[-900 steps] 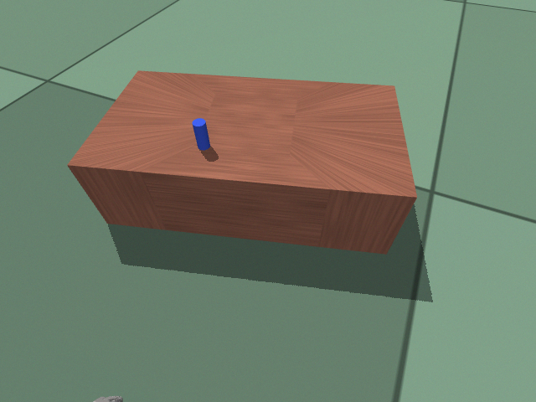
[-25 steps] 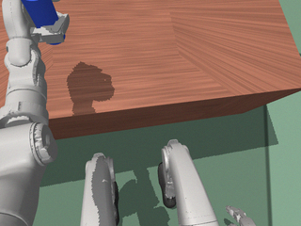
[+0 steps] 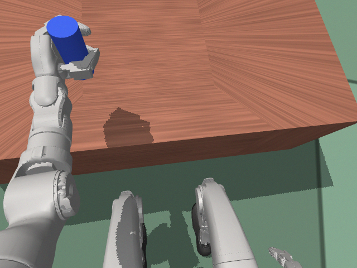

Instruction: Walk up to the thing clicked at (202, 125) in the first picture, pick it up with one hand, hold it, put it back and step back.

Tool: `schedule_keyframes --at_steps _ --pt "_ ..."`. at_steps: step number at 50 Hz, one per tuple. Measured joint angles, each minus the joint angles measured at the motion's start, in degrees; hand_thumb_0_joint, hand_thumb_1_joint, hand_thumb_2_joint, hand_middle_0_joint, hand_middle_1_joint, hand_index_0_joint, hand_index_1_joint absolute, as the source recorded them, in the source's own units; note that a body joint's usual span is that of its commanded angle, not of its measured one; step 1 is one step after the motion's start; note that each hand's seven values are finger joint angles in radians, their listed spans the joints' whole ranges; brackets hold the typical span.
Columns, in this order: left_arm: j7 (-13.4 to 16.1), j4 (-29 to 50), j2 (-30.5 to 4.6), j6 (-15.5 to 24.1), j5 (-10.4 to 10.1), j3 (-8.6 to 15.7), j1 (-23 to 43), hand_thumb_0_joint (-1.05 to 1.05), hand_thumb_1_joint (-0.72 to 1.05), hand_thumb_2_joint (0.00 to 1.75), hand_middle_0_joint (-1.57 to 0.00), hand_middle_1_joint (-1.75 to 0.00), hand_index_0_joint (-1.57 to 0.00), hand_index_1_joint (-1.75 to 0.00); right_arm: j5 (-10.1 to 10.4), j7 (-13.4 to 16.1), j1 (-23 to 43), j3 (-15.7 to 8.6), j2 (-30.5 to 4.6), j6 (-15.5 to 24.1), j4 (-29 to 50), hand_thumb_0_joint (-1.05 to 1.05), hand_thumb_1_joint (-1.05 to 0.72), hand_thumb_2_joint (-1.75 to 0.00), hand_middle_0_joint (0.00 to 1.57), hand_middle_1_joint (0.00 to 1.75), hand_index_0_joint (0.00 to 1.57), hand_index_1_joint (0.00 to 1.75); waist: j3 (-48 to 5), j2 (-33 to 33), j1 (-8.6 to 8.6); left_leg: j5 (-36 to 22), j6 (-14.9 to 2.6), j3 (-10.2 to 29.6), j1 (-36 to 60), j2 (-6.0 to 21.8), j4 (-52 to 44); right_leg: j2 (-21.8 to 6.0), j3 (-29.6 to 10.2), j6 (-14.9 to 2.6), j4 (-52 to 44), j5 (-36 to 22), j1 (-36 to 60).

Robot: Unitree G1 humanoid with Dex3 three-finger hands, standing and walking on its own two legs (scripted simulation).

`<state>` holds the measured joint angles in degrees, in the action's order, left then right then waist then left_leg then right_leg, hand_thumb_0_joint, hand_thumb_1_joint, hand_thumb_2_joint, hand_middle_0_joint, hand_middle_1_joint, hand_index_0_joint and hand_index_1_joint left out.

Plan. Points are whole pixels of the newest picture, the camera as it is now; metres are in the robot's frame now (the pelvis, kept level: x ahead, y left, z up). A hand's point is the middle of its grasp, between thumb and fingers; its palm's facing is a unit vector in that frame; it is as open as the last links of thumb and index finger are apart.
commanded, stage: lift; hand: left
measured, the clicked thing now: (73, 51) +0.54 +0.17 +0.04
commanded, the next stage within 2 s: hold in 1.34 s
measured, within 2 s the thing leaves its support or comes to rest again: neither
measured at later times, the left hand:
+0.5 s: hand (47, 62) +0.45 +0.17 +0.13, palm faces +0.11 -0.99 -0.03, open 6.7 cm
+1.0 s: hand (16, 58) +0.41 +0.18 +0.19, palm faces +0.10 -0.99 -0.02, open 6.7 cm
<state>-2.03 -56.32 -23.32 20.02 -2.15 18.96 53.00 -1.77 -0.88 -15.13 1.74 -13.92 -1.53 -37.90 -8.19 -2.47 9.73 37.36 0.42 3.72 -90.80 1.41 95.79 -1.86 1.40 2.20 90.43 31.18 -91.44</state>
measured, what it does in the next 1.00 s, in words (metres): rises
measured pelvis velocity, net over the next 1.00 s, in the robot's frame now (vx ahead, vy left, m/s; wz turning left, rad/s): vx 0.04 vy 0.00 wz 0.03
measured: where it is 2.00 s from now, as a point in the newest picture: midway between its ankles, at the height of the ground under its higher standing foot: (171, 247)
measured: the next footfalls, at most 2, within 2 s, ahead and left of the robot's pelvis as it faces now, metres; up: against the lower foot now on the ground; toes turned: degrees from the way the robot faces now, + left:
none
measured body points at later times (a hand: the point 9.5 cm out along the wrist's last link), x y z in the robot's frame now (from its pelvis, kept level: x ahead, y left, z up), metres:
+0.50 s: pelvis +0.02 +0.00 +0.10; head +0.13 +0.02 +0.53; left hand +0.44 +0.22 +0.14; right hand +0.12 -0.26 -0.02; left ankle +0.05 +0.12 -0.53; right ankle +0.08 -0.15 -0.53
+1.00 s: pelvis +0.04 +0.00 +0.15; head +0.11 +0.02 +0.59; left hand +0.40 +0.23 +0.19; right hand +0.16 -0.24 +0.03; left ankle +0.05 +0.12 -0.53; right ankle +0.08 -0.15 -0.53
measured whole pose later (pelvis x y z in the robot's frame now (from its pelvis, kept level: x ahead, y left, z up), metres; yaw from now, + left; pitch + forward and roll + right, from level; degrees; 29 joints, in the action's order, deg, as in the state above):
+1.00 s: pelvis +0.04 +0.00 +0.15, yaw +2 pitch +13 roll -3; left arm -2.0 -32.7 -12.5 20.5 -8.0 7.9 18.3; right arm 0.4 1.0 -13.7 0.2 -12.1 0.4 -38.0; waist -4.6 -0.8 2.3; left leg 29.0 0.3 1.9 -44.5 2.1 60.8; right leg -1.6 1.5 2.2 56.0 23.5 -45.1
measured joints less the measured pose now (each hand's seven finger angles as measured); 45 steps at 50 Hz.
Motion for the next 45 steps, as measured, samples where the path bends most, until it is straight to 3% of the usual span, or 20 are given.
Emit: schedule_keyframes --at_steps 19,28,45 --pt "1.43 12.14 7.82 1.05 -3.63 -5.13 -18.95 0.01 0.04 1.06 -0.93 -1.04 -0.91 -1.05 1.57 1.60 1.27 -1.48 0.89 1.51 -2.26 0.00 -0.91 -0.90 0.20 0.30 0.20 0.30 0.70 0.88 -4.15 -3.66 0.17 -0.47 22.11 0.79 -16.56 0.52 0.51 -0.29 -16.45 -3.41 22.26" --pt "0.76 17.10 9.02 1.38 -4.83 -8.32 -25.40 0.01 0.04 1.06 -0.93 -1.04 -0.91 -1.05 1.98 2.06 1.94 -1.72 0.70 1.97 -1.29 0.00 -0.91 -0.90 0.20 0.30 0.20 0.30 1.91 1.28 -5.80 -5.54 0.16 -0.80 31.46 0.69 -23.67 0.37 0.56 -0.26 -23.32 -5.00 31.66" --pt "0.57 22.41 10.71 0.93 -5.36 -10.75 -32.98 0.01 0.04 1.07 -0.93 -1.04 -0.91 -1.04 2.09 1.98 1.80 -1.68 1.62 2.16 -0.17 0.00 -0.91 -0.90 0.20 0.30 0.20 0.30 3.15 1.84 -7.17 -7.83 -0.04 -1.60 43.73 0.68 -33.11 0.33 0.23 -0.05 -32.64 -7.21 43.86"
